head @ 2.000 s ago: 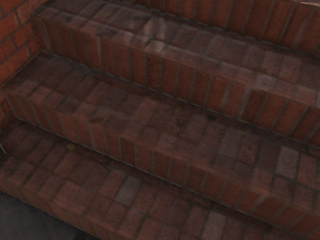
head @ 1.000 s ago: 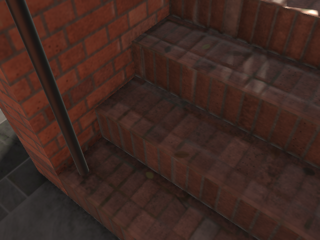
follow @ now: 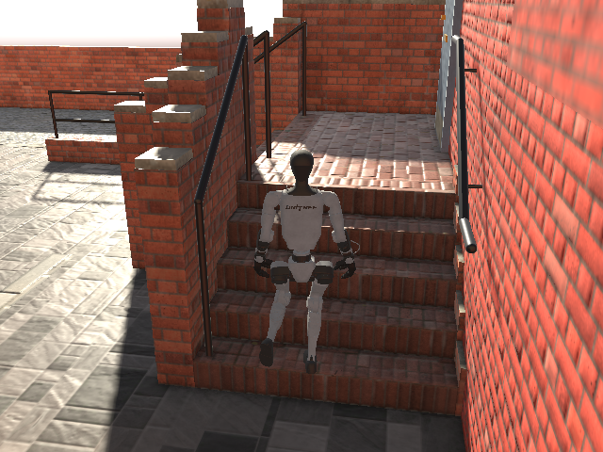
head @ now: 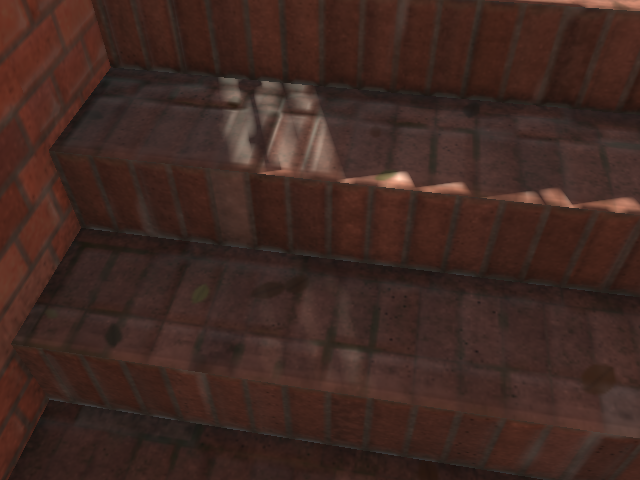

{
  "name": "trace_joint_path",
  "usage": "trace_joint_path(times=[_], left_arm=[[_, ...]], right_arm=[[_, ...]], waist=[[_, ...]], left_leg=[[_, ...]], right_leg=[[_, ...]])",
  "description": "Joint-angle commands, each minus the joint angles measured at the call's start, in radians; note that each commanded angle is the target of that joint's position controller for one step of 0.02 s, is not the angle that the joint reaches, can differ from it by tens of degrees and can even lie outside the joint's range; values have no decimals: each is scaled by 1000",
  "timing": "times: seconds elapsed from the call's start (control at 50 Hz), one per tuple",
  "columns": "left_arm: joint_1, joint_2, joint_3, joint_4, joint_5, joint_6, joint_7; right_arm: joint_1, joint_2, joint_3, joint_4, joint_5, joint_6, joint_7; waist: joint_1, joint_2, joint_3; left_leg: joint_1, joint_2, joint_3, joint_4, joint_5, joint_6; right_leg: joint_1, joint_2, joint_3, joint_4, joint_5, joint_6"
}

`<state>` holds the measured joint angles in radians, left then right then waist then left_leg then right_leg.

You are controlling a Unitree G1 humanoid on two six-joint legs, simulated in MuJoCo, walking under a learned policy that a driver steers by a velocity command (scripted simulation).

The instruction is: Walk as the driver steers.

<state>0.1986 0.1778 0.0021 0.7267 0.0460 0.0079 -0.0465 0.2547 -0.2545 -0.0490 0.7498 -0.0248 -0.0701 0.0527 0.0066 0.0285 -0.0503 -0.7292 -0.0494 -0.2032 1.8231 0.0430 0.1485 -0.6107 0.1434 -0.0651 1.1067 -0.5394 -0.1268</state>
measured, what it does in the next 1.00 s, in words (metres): climbs, turning right: left foot 0.18 m higher, then right foot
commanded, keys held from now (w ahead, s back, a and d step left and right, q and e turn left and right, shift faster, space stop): w+e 0.12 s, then e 0.60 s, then no key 0.28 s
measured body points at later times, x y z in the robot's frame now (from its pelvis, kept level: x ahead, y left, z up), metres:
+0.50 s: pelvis +0.23 +0.02 +0.22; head +0.23 -0.01 +0.66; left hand +0.37 +0.24 +0.09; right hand +0.31 -0.25 +0.09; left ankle +0.33 +0.10 -0.47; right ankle +0.13 -0.08 -0.32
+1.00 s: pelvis +0.31 -0.04 +0.26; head +0.31 -0.06 +0.71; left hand +0.56 +0.09 +0.15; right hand +0.32 -0.34 +0.14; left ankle +0.32 +0.12 -0.34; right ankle +0.30 -0.16 -0.47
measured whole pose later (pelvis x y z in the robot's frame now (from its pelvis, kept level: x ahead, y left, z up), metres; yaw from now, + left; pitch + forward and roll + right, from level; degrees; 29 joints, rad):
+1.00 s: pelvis +0.31 -0.04 +0.26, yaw -30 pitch +5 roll +0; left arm 0.15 0.21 0.00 0.77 0.00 -0.03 -0.01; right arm 0.12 -0.24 -0.06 0.84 -0.03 -0.06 0.06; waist 0.03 0.03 -0.08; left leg -0.63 0.04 -0.04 1.40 -0.34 -0.14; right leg -0.45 0.03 0.02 0.56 -0.20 -0.04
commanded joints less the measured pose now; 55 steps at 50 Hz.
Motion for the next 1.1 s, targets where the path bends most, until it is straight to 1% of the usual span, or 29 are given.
trace_joint_path(times=[0.02, 0.06, 0.12, 0.18, 0.24, 0.26, 0.3, 0.32, 0.34, 0.36, 0.38, 0.4, 0.42, 0.44, 0.48, 0.54, 0.62, 0.7, 0.74, 0.76, 0.78, 0.8, 0.84, 0.88, 0.98, 1.02, 1.04, 1.08, 1.1], left_arm=[[114, 42, 18, 183, 25, -53, -62], [-44, 19, 8, 144, 47, -65, -69], [299, 2, -11, 276, 71, -94, -32], [442, 20, -33, 339, 102, -101, -43], [397, 65, -23, 273, 24, -105, -53], [283, 107, -18, 219, -5, -119, -61], [315, 270, 38, 219, -55, -161, -73], [320, 296, 69, 223, -66, -165, -73], [310, 243, 68, 241, -14, -162, -81], [473, 48, 23, 224, 76, -159, -81], [357, 80, 66, 275, 3, -112, -81], [195, 103, 79, 219, -30, -96, -82], [166, 74, 77, 213, -46, -87, -51], [148, 71, 76, 220, -9, -71, -23], [103, -31, 35, 177, 13, -49, -12], [-21, -31, 12, 111, -4, -41, -28], [-18, 103, 38, 121, -10, -50, -81], [-18, 113, 30, 99, -6, -65, -49], [10, 140, 46, 119, -17, -95, -16], [12, 174, 67, 132, 1, -113, 15], [41, 322, 105, 114, 2, -117, 50], [50, 379, 124, 60, -40, -111, 53], [60, 300, 119, 118, -9, -107, 28], [-194, 117, 39, 25, -27, -75, 21], [-391, 118, 4, -161, -58, -81, 43], [-214, 171, 28, -73, -70, -83, 43], [-154, 215, 44, -27, -72, -69, 20], [-42, 143, 29, 53, -71, -44, -52], [58, 99, 27, 57, -52, -32, -63]], right_arm=[[-80, 56, 66, -149, -30, -26, -2], [-105, 2, 67, -167, 5, 2, -38], [-148, 108, 126, -105, -28, 19, 2], [-403, 79, 135, -178, -6, 12, -2], [-690, 118, 137, -291, -18, 60, -5], [-542, 159, 140, -261, -27, 82, 11], [-452, 7, 93, -221, 3, 115, 19], [-381, -45, 68, -187, 21, 109, -1], [-105, -52, 48, -95, 32, 98, -35], [138, -68, 47, -10, 56, 82, -56], [174, -64, 43, -35, -49, 94, -45], [59, -115, 25, 10, -48, 43, -59], [-109, -67, 26, 20, -7, -5, -46], [-176, 82, 61, 59, 6, -30, -30], [-273, 274, 112, 119, 39, -59, -53], [-213, 126, 63, 125, -11, -67, -97], [-430, -83, 2, -20, -31, -74, -57], [-450, -159, -29, -33, -20, -96, -53], [-352, -118, -31, -9, 0, -73, -37], [-205, -63, -26, 37, 5, -46, -26], [-25, 41, -6, 31, -7, -19, -16], [88, 52, 7, 4, 12, -24, -25], [-134, -39, -12, 32, 24, 4, -10], [-170, -31, -18, 34, 13, 3, -24], [-16, -60, -28, 69, -8, 8, 12], [-90, 12, 3, 49, -9, 19, 36], [-34, 3, 4, 56, 10, 18, 46], [29, -4, 18, 90, 33, -1, 29], [-39, -61, 16, 67, 30, -14, 27]], waist=[[-69, 14, 91], [-141, -11, 40], [-48, -93, 9], [15, -13, -1], [50, -128, -9], [-57, -238, -12], [-109, -296, -115], [-116, -269, -145], [-193, -182, -318], [-135, 180, -736], [-253, 298, -562], [-190, 105, -197], [-84, 39, -62], [-35, -120, -103], [59, -86, -94], [37, -41, -131], [120, 4, -117], [130, 5, -80], [82, -22, -52], [29, -83, -79], [-78, -326, -184], [-39, -395, -326], [74, -196, -177], [-47, -25, -96], [-126, -52, -141], [-29, -111, -94], [-30, -135, -105], [-20, -107, -101], [90, -24, -135]], left_leg=[[-623, -35, -101, 285, -90, 98], [-495, 41, 79, 116, -77, 65], [-722, 26, 130, 536, -170, 22], [-790, 73, 198, 195, -176, 25], [-345, 92, 348, -201, -387, -54], [-120, 47, 423, -255, -383, -68], [47, -60, 452, -577, -311, -106], [120, -101, 431, -842, -339, -89], [446, -30, 218, -1018, -190, -14], [1019, 312, -324, -1072, 267, 327], [756, 503, -803, -1405, -231, 411], [504, 423, -656, -1456, -600, 265], [324, 392, -423, -1383, -649, 214], [267, 379, -264, -1382, -537, 197], [207, 283, 11, -1432, -406, 83], [284, 246, 197, -1477, -217, 75], [67, 197, 421, -1638, -103, -21], [431, 345, 407, -1499, 287, 32], [551, 325, 390, -1355, 200, 33], [556, 271, 403, -1196, -5, -42], [350, 164, 444, -929, -511, -163], [67, 55, 313, -664, -782, -271], [-148, 41, 95, -5, -664, -248], [-60, 90, 61, -32, -461, -189], [283, 114, 186, -611, -329, -330], [304, 101, 235, -1041, -521, -341], [408, 91, 243, -1167, -375, -324], [465, 124, 197, -1375, -119, -262], [445, 137, 151, -1315, 84, -157]], right_leg=[[211, -231, 483, -571, 355, -117], [30, -174, 334, -703, 296, -99], [183, -176, 480, -699, 213, -131], [351, -193, 440, -712, 359, -94], [29, -264, 493, -966, 582, -160], [-5, -295, 425, -934, 1031, -170], [282, -349, 414, -816, 2075, -150], [428, -359, 402, -700, 2252, -111], [390, -329, 395, -412, 2158, -30], [67, -216, 377, -96, 1400, 35], [-135, -9, 394, 548, 468, 75], [-356, -72, 371, 794, 548, 48], [-441, -121, 320, 810, 538, 35], [-396, -139, 299, 796, 457, -2], [-362, -207, 264, 674, 312, -31], [-431, -225, 179, 588, 286, 10], [92, -246, 59, 264, 335, 55], [144, -266, 112, -208, 385, 90], [228, -174, 22, -604, 495, 100], [326, -149, 61, -714, 654, 59], [541, -337, 355, -625, 1398, -162], [784, -569, 694, -684, 1342, -385], [558, -468, 566, -630, 950, -220], [244, -392, 415, -690, 713, -142], [129, -267, 235, -718, 550, -57], [296, -271, 251, -663, 510, -42], [308, -307, 308, -634, 515, -70], [377, -333, 367, -598, 526, -46], [429, -239, 260, -568, 495, 22]])
Velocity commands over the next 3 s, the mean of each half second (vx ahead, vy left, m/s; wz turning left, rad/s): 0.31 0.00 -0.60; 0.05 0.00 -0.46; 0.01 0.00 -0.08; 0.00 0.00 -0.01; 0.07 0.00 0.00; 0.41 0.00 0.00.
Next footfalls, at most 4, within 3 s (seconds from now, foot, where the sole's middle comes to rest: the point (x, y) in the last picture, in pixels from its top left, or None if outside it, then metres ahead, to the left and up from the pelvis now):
0.32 left None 0.37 0.10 -0.51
0.76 right None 0.33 -0.18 -0.51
1.08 left None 0.38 0.08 -0.51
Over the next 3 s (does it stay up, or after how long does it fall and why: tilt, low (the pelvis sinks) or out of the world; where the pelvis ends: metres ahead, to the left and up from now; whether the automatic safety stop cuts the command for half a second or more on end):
stays up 0.48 -0.17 0.32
